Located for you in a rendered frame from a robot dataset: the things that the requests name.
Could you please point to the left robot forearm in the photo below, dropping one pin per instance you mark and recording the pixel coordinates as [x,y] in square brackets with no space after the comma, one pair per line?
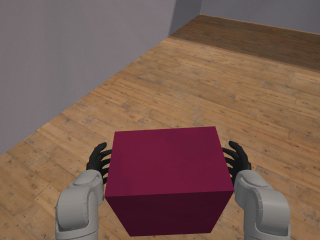
[76,211]

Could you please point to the robot left hand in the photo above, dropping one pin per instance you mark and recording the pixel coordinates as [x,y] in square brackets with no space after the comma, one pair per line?
[96,162]

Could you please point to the carton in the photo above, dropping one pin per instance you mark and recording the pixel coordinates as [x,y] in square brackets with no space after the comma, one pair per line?
[171,181]

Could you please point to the right robot forearm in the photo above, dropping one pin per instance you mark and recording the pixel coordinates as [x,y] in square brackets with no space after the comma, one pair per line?
[267,214]

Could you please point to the robot right hand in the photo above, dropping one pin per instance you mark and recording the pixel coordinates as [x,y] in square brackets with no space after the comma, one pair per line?
[240,161]

